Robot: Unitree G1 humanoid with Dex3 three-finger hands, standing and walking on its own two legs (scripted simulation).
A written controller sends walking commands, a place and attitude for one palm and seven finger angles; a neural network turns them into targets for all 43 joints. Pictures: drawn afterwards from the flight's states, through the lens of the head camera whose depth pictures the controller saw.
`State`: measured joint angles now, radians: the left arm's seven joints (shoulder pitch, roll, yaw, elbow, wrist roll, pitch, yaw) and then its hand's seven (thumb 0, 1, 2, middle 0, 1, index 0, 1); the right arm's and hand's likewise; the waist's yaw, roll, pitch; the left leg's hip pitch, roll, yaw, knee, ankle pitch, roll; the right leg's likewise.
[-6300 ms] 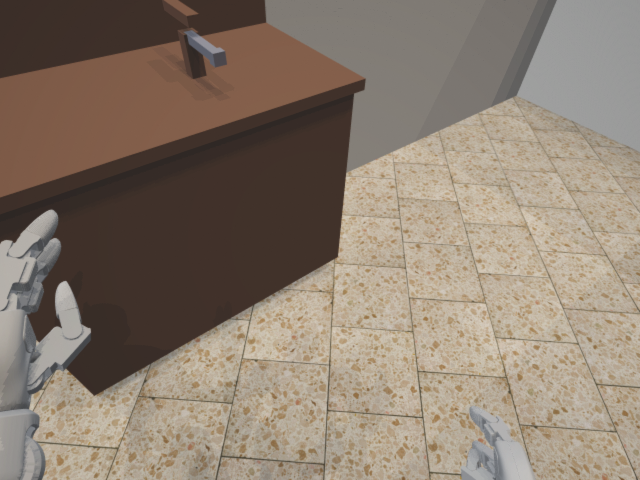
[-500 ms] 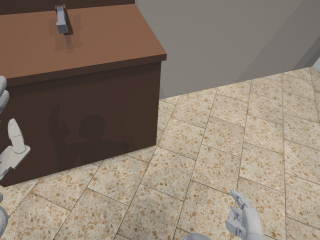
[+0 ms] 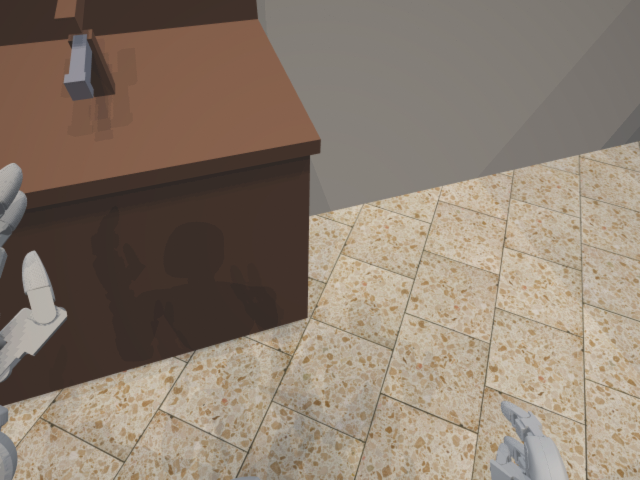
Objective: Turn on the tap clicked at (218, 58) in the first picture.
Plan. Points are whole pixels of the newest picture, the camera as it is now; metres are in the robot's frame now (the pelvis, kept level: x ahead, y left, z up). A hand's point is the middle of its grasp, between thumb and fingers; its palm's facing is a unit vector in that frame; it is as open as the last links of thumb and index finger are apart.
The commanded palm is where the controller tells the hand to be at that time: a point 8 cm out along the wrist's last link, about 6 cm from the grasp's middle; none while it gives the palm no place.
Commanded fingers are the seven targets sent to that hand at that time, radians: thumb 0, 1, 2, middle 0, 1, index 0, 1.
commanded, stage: take the last steps up to it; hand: left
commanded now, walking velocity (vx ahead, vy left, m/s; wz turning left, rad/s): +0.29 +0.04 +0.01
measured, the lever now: (79, 86) +0.59 +0.40 +0.15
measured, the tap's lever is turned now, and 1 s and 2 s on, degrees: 0 0 0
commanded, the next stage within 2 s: come to a stop and stand still in 0.60 s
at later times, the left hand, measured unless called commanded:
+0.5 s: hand (146, 217) +0.32 +0.20 +0.18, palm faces +0.41 -0.79 -0.45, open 7.4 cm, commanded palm +0.26 +0.25 +0.19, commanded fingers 0.00 0.90 0.90 -0.20 -0.30 -0.20 -0.30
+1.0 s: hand (165, 177) +0.38 +0.20 +0.18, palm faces +0.42 -0.79 -0.44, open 7.4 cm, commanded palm +0.33 +0.24 +0.19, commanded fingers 0.00 0.90 0.90 -0.20 -0.30 -0.20 -0.30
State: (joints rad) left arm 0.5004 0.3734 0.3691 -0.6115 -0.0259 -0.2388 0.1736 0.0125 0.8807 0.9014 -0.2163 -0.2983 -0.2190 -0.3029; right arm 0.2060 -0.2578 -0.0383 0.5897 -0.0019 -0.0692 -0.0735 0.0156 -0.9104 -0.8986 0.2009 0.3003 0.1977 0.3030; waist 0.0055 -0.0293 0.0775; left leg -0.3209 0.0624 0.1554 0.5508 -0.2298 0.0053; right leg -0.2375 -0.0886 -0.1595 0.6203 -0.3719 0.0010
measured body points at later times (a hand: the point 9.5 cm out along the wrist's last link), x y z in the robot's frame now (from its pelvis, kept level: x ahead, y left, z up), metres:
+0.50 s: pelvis +0.11 -0.04 +0.01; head +0.15 -0.05 +0.46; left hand +0.30 +0.24 +0.20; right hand +0.27 -0.27 -0.11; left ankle +0.11 +0.09 -0.67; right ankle +0.11 -0.13 -0.73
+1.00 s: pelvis +0.18 -0.04 +0.01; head +0.21 -0.05 +0.45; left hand +0.35 +0.24 +0.20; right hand +0.36 -0.23 -0.09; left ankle +0.18 +0.08 -0.73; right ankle +0.20 -0.14 -0.73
